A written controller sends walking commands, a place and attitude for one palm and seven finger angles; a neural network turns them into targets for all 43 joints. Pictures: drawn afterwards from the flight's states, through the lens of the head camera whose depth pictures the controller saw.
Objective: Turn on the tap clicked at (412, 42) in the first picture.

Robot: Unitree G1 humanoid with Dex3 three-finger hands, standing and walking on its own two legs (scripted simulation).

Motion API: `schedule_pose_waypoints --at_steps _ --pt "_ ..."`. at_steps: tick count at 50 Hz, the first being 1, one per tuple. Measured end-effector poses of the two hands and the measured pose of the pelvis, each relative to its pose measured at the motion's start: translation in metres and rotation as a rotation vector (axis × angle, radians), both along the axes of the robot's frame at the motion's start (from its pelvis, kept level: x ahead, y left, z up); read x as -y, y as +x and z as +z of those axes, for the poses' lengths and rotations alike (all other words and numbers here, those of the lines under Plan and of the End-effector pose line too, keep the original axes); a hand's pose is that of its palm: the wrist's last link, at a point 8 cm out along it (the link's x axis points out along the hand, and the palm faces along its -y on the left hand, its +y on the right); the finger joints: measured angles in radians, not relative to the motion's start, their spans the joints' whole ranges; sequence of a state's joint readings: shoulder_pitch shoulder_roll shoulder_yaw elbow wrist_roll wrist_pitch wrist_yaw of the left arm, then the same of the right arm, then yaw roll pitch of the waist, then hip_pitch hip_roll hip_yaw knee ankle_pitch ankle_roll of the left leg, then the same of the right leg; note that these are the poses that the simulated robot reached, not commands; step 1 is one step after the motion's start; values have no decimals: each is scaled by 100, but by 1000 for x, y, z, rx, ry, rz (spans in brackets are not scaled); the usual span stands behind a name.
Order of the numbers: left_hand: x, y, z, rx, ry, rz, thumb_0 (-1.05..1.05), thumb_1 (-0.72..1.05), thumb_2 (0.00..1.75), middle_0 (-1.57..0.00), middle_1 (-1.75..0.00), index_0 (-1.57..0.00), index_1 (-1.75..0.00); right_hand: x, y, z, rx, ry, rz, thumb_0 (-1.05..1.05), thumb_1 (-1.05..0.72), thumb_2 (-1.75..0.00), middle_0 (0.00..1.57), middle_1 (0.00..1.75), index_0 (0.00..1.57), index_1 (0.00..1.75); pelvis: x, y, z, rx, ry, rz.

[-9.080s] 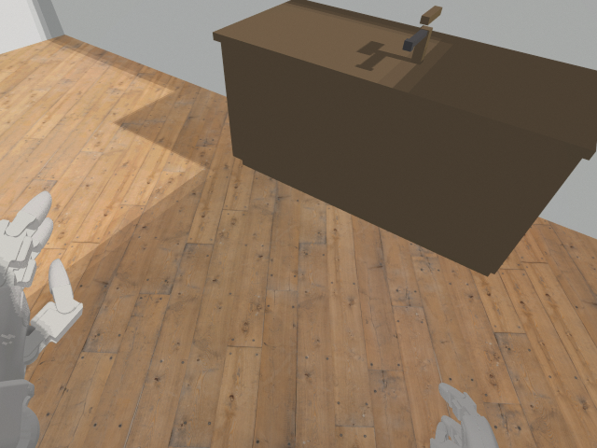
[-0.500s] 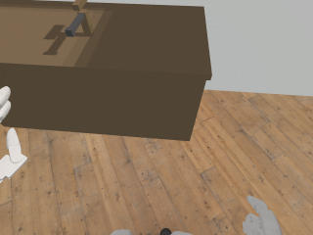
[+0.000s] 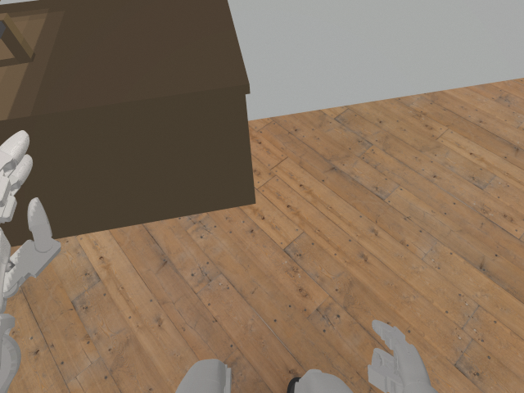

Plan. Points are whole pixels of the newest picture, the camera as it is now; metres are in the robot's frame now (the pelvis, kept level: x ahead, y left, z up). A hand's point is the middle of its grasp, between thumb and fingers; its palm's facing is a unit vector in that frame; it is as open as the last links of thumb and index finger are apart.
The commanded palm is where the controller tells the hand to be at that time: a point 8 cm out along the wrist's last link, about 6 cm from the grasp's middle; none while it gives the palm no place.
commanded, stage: turn to face it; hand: left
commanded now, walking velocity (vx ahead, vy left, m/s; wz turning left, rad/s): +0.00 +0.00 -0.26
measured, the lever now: out of the picture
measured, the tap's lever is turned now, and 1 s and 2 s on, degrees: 0 0 0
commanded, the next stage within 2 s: take the last steps up to it in 0.04 s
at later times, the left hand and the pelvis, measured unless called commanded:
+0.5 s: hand (26, 283) +0.20 +0.23 +0.18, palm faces +0.39 -0.82 -0.41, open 7.4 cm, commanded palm +0.16 +0.26 +0.19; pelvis -0.01 +0.00 +0.01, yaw -4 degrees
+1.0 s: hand (29, 195) +0.30 +0.27 +0.18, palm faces +0.36 -0.82 -0.45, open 7.4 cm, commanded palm +0.24 +0.32 +0.19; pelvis +0.06 +0.05 +0.00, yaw -3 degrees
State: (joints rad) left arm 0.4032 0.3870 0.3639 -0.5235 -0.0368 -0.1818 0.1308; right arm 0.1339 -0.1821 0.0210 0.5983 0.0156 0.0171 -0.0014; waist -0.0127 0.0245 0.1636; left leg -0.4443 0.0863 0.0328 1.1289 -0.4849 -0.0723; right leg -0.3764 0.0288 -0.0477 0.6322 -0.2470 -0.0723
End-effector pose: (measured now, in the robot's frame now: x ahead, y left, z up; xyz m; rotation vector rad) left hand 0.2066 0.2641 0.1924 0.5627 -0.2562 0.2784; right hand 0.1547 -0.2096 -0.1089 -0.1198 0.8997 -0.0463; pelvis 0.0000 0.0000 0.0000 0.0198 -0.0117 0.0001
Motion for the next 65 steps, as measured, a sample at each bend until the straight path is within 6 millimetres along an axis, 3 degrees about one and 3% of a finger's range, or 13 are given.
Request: schedule_pose_waypoints --at_steps 6,11,15,20,23,27,31,38,45,50,58,61,65 --pt "17 -13 11 -54 70 -100 2 89 90 -21 -31 -22 -30 56 -35 23 -11 -121 -122 1 -91 -89 20 30 20 30 7 -10 9 -32 7 -48" --pt "11 -30 21 20 71 -99 1 89 90 -21 -31 -22 -30 76 -52 40 11 -199 -153 1 -91 -90 19 30 20 30 5 -19 11 -40 2 -62" --pt "-3 -43 14 70 8 -56 1 89 90 -21 -31 -22 -30 70 -59 48 54 -224 -157 1 -91 -90 19 30 20 30 -1 -24 10 -23 -11 -52" --pt "-15 -52 7 65 -35 18 1 89 90 -21 -31 -21 -30 44 -58 47 117 -153 -154 1 -91 -90 19 30 20 30 -2 -20 14 -6 -35 -51" --pt "-12 -50 4 58 -62 45 2 89 90 -21 -31 -21 -30 27 -53 38 121 -94 -132 1 -91 -90 20 30 20 30 1 -16 14 -4 -41 -63" --pt "6 -37 2 74 -44 31 2 89 90 -20 -31 -21 -30 14 -43 19 122 -31 -88 1 -90 -89 20 30 20 30 11 -14 4 -1 -23 -70" --pt "23 -20 0 83 -54 -19 2 89 90 -21 -31 -21 -30 16 -36 4 60 -19 -56 1 -90 -89 20 30 21 30 15 -15 0 7 -36 -32" --pt "12 -5 5 -21 11 -48 2 89 90 -21 -31 -22 -30 39 -29 22 -15 -88 -112 1 -90 -89 20 30 21 30 7 7 17 -35 3 -42" --pt "-29 21 4 27 19 -18 1 89 90 -21 -31 -22 -30 38 6 29 -5 -215 -116 1 -91 -89 20 30 20 30 -28 44 7 -32 -7 -40" --pt "-51 55 2 86 -7 -15 2 89 90 -21 -31 -21 -30 4 45 32 78 -170 -147 1 -91 -90 19 30 20 30 -45 63 4 -12 -7 -47" --pt "-42 89 24 85 22 -75 2 89 90 -21 -31 -21 -30 -53 93 31 149 -7 -105 1 -90 -89 20 30 20 30 -53 102 11 -30 -8 -65" --pt "-41 100 26 61 67 -57 2 89 90 -21 -31 -21 -30 -59 108 18 133 26 -86 1 -90 -89 20 30 20 30 -50 120 7 -24 -2 -57" --pt "-49 115 13 38 70 10 1 89 90 -21 -31 -21 -30 -52 128 -5 74 20 -50 1 -90 -89 20 30 21 30 -47 138 -3 -9 -12 -24"
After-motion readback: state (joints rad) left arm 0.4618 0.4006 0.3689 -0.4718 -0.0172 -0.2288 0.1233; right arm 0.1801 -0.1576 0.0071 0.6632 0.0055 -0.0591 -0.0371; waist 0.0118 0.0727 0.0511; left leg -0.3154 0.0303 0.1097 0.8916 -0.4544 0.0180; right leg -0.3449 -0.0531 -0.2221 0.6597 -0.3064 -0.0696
